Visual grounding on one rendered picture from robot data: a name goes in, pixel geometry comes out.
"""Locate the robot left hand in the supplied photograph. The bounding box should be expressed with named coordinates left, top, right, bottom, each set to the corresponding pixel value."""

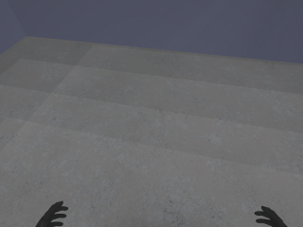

left=35, top=201, right=68, bottom=227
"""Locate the robot right hand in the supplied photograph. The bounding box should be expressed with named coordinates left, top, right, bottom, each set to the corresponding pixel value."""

left=254, top=206, right=287, bottom=227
